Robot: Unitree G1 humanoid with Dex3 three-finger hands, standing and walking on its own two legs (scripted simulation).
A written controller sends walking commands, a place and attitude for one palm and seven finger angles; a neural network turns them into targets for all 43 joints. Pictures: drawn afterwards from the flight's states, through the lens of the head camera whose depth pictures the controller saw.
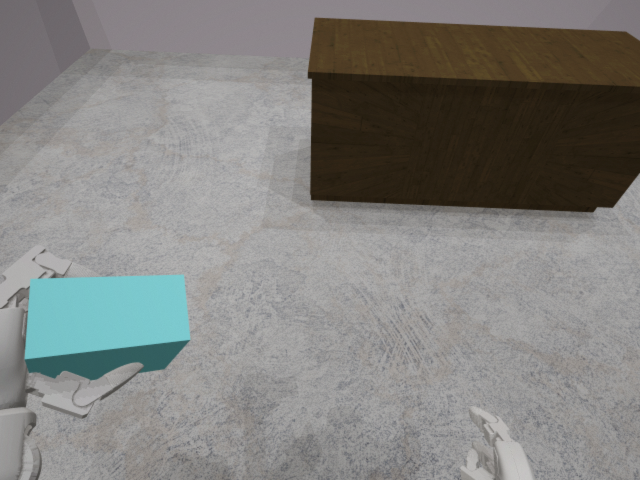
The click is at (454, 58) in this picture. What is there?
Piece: table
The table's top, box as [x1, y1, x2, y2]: [308, 18, 639, 92]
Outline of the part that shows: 308,67 308,78 639,92 639,41 628,33 622,31 334,18 315,18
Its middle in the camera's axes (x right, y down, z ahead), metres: +0.67 -0.76 +1.57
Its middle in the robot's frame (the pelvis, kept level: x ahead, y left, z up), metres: +1.71 -0.57 -0.11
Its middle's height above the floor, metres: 0.66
